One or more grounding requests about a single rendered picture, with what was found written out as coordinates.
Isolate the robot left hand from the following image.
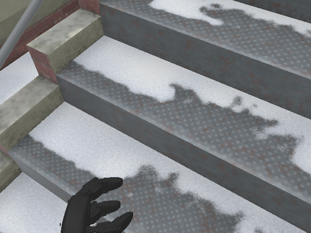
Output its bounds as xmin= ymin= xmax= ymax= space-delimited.
xmin=59 ymin=177 xmax=133 ymax=233

